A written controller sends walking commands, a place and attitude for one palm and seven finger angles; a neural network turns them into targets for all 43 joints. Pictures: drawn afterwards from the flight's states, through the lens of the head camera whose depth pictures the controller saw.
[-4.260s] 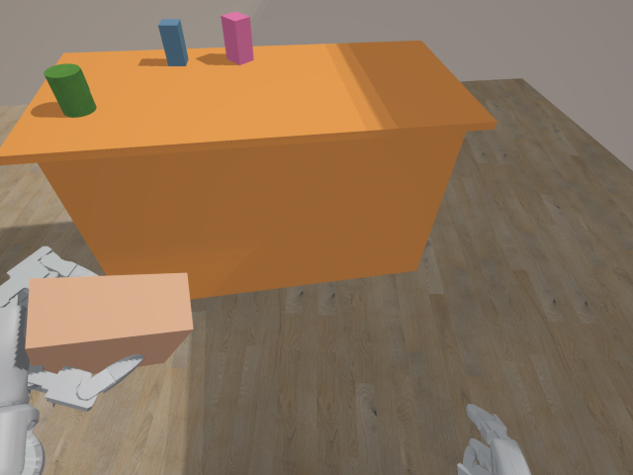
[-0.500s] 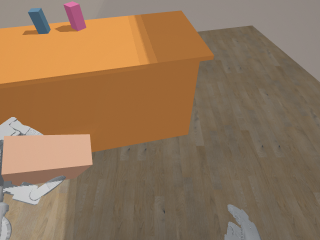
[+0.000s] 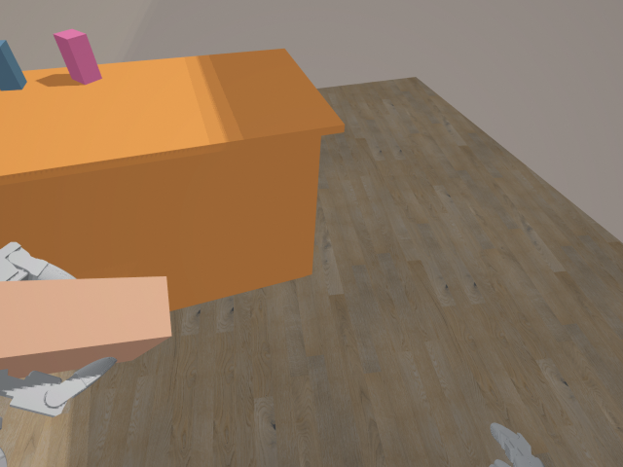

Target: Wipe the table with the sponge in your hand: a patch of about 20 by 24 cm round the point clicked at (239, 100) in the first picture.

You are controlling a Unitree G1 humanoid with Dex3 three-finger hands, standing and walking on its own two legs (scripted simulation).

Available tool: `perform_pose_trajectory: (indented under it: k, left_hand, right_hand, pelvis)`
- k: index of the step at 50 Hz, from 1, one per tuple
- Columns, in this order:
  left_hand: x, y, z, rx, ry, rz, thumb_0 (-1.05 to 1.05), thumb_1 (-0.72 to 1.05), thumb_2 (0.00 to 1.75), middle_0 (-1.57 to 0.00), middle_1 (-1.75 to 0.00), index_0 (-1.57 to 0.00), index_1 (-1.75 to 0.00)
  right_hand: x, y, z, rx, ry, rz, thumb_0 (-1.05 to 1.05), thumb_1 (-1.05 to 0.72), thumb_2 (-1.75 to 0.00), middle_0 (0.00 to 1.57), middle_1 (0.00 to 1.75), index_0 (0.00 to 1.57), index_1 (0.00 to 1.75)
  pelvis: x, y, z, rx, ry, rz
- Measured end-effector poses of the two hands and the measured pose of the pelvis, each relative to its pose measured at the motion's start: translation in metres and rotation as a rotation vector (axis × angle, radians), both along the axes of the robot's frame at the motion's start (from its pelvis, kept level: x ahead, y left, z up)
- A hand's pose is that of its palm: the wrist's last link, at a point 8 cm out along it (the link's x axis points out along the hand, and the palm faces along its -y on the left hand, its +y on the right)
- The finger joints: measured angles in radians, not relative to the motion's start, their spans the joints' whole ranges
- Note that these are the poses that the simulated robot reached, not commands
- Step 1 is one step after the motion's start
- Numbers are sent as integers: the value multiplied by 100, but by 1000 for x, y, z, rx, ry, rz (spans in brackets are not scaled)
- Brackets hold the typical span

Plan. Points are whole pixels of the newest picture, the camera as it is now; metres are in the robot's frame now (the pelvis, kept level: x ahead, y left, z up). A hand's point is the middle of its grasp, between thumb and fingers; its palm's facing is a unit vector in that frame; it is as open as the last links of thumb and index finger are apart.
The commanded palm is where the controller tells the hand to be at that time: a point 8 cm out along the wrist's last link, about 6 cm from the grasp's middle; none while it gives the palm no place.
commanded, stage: take the last steps up to it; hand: left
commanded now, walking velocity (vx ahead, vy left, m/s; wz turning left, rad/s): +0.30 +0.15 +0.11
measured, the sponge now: (103, 327) +0.21 +0.21 +0.15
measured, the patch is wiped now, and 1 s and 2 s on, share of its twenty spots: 0.00 0.00 0.00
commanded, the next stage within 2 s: come to a stop and stand still in 1.90 s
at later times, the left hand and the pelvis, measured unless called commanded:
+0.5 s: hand (94, 270) +0.27 +0.25 +0.16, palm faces +0.37 -0.77 -0.52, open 10.0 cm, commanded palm +0.22 +0.29 +0.18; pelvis +0.07 +0.00 +0.01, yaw +2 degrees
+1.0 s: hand (103, 198) +0.39 +0.29 +0.16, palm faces +0.45 -0.75 -0.49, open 10.0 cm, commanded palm +0.33 +0.32 +0.18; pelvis +0.19 +0.03 +0.00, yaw +3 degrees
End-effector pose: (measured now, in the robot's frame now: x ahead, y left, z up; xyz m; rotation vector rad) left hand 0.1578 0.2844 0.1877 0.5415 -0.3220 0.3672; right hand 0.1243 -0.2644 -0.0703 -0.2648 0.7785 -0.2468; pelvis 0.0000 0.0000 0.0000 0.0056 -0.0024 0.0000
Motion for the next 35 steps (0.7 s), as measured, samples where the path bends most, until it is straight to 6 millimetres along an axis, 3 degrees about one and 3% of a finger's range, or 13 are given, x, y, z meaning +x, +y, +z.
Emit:
perform_pose_trajectory:
  k: [4, 8, 11, 15, 21, 26, 29, 35]
  left_hand:
    - [2, 3, -11, -55, 37, 70, 0, -47, 101, -75, -135, -75, -136]
    - [13, -15, -12, -46, 43, 63, 0, -48, 101, -75, -135, -75, -136]
    - [25, -32, -9, -19, 31, 21, 0, -48, 101, -75, -135, -75, -136]
    - [39, -37, -1, -6, 48, -15, 0, -48, 101, -75, -135, -75, -136]
    - [59, -20, 0, 48, 138, 4, 0, -48, 101, -75, -136, -75, -136]
    - [82, 4, -6, 30, 117, 21, 0, -48, 101, -75, -136, -75, -136]
    - [102, 20, -11, 28, 53, 4, 0, -48, 101, -75, -136, -75, -136]
    - [140, 31, -4, 20, 23, -17, 0, -48, 101, -75, -136, -75, -136]
  right_hand:
    - [12, 20, -8, 68, -18, 50, 1, -91, -90, 20, 30, 19, 30]
    - [27, 37, -24, 136, -21, 114, 1, -90, -90, 20, 30, 20, 30]
    - [39, 42, -38, 168, 7, 150, 1, -90, -90, 20, 30, 20, 30]
    - [49, 36, -37, 173, 71, 143, 1, -90, -90, 20, 30, 20, 30]
    - [69, 22, -25, 118, 109, 103, 1, -90, -90, 20, 30, 20, 30]
    - [97, 23, -20, 38, 105, 92, 1, -90, -90, 20, 30, 20, 30]
    - [120, 33, -22, 17, 51, 57, 1, -91, -90, 20, 30, 20, 30]
    - [154, 75, -13, 110, -28, 72, 1, -91, -90, 20, 30, 20, 30]
  pelvis:
    - [6, -3, 2, -14, -5, 16]
    - [10, -13, -4, 1, -6, 19]
    - [12, -20, -9, -7, -8, 41]
    - [23, -21, -1, 18, 9, 41]
    - [48, -12, 9, 45, 37, 42]
    - [75, 11, 3, 44, 31, 39]
    - [90, 26, -10, 43, 13, 27]
    - [113, 33, -5, 21, 16, 27]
